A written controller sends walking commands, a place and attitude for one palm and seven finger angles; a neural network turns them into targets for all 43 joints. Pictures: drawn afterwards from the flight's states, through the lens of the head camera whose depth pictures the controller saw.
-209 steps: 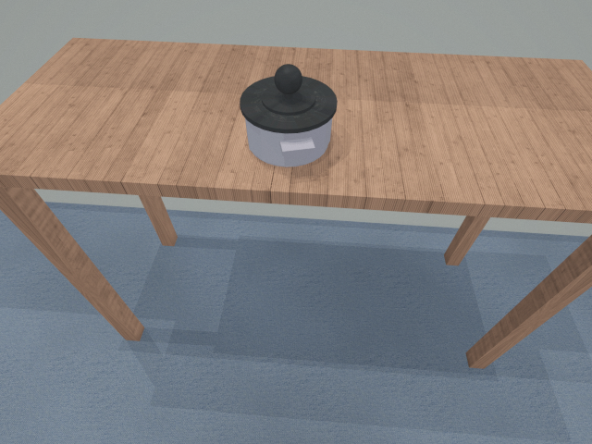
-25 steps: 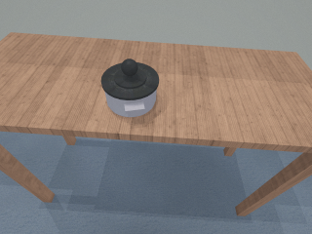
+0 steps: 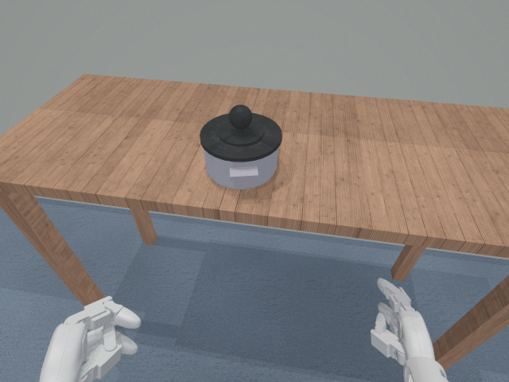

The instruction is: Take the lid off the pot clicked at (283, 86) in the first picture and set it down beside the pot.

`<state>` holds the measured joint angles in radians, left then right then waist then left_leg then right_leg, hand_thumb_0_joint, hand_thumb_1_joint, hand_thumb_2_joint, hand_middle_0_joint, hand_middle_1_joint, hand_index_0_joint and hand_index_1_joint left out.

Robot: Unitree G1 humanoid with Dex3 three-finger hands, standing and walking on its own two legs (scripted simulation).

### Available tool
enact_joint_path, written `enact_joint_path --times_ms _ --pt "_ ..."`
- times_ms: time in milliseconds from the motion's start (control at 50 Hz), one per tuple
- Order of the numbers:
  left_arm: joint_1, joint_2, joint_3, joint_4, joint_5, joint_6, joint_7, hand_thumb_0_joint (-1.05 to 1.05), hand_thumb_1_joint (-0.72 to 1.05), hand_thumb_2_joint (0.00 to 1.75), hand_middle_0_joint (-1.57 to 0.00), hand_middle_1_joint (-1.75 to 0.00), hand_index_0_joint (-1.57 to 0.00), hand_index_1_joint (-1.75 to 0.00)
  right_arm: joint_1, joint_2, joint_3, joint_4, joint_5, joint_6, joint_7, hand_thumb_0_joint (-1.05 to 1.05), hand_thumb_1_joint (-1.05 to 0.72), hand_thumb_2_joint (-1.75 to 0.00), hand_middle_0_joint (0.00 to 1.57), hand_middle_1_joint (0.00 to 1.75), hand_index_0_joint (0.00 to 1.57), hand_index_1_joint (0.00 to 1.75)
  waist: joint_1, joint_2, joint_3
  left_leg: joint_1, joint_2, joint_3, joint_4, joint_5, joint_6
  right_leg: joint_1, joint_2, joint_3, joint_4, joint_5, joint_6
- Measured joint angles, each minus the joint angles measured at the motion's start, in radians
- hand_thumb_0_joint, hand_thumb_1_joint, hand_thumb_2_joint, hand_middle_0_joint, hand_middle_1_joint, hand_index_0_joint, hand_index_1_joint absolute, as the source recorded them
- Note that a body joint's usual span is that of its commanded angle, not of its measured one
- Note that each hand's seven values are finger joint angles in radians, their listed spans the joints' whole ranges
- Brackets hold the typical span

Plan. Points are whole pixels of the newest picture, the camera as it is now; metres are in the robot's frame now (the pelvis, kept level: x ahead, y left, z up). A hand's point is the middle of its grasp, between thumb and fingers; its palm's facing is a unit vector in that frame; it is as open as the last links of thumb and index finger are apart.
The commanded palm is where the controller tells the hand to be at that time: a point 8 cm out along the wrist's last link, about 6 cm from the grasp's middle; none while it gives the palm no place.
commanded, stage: lift the closed hand beside the body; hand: left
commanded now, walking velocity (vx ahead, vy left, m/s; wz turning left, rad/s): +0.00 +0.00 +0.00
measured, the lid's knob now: (240, 116) +0.53 +0.11 +0.17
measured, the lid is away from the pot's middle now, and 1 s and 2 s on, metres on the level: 0.00 0.00 0.00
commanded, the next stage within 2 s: raise the hand higher, near the body in 0.10 s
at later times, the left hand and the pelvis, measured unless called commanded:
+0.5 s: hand (93, 296) +0.17 +0.23 +0.12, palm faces +0.30 -0.83 -0.46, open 3.1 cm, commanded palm +0.11 +0.27 +0.15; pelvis +0.02 -0.01 +0.00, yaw -2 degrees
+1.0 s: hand (88, 243) +0.20 +0.23 +0.19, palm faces +0.38 -0.82 -0.43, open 3.1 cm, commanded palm +0.15 +0.26 +0.21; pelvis +0.03 +0.00 +0.00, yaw -2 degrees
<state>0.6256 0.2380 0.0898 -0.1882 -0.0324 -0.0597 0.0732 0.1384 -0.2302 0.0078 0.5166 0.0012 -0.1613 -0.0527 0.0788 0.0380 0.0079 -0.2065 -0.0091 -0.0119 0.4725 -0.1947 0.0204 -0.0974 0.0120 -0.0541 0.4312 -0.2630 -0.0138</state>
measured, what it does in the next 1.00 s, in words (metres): stands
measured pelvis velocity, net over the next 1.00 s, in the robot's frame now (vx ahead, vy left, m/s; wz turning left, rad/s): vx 0.03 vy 0.00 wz -0.03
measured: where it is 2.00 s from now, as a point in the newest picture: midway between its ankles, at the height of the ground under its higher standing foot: outside the picture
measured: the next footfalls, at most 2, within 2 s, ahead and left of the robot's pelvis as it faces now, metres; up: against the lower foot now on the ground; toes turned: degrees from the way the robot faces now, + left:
none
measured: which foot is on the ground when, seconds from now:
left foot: down 0.00-1.00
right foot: down 0.00-1.00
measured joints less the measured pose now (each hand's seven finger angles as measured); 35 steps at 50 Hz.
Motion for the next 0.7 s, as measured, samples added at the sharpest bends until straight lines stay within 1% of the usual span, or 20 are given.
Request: enact_joint_path --times_ms 60,100,220,360,520,700 --pt "0.024 0.013 0.01 -0.061 -0.001 -0.001 -0.005 0.02 0.9 0.89 -1.09 -1.27 -1.09 -1.27 0.024 0.016 0.01 0.018 -0.006 0.004 -0.006 0.01 -0.91 -0.9 0.2 0.3 0.2 0.3 0.005 0.003 0.0 0.013 0.004 0.0 -0.002 -0.005 -0.002 0.015 0.004 0.001 -0.009 -0.001 -0.002" --pt "0.032 0.03 0.029 -0.101 -0.002 -0.005 -0.003 0.02 0.9 0.89 -1.15 -1.33 -1.15 -1.34 0.042 0.029 0.016 0.035 -0.007 0.005 -0.011 0.01 -0.91 -0.9 0.2 0.3 0.2 0.3 0.005 0.005 0.003 0.023 0.005 0.001 -0.004 -0.008 -0.004 0.026 0.005 0.002 -0.012 -0.002 -0.004" --pt "0.062 0.061 0.099 -0.19 -0.002 -0.016 -0.001 0.02 0.9 0.89 -1.25 -1.45 -1.26 -1.45 0.082 0.051 0.022 0.083 -0.005 0.012 -0.008 0.01 -0.9 -0.9 0.2 0.3 0.2 0.3 -0.005 0.02 0.008 0.046 0.008 0.014 -0.015 -0.014 -0.006 0.04 0.006 0.015 -0.015 -0.008 -0.005" --pt "0.085 0.086 0.145 -0.236 0.0 -0.038 -0.005 0.02 0.9 0.89 -1.29 -1.49 -1.29 -1.49 0.088 0.045 0.004 0.118 0.002 0.01 -0.014 0.02 -0.9 -0.9 0.21 0.3 0.21 0.3 -0.012 0.028 0.011 0.053 0.012 0.025 -0.025 -0.017 -0.007 0.041 0.009 0.027 -0.023 -0.008 -0.006" --pt "0.076 0.098 0.168 -0.293 -0.001 -0.051 0.004 0.02 0.89 0.89 -1.3 -1.5 -1.3 -1.5 0.065 0.018 -0.017 0.111 0.005 -0.012 -0.026 0.02 -0.9 -0.9 0.2 0.3 0.2 0.3 -0.003 0.026 0.01 0.062 0.014 0.029 -0.03 -0.024 -0.007 0.053 0.012 0.031 -0.036 -0.009 -0.006" --pt "0.025 0.103 0.193 -0.33 -0.008 -0.058 0.003 0.02 0.89 0.89 -1.3 -1.5 -1.31 -1.5 0.03 0.019 -0.014 0.09 0.005 -0.013 -0.022 0.02 -0.91 -0.9 0.2 0.3 0.2 0.3 0.009 0.017 0.009 0.076 0.013 0.029 -0.034 -0.032 -0.008 0.069 0.011 0.031 -0.044 -0.014 -0.006"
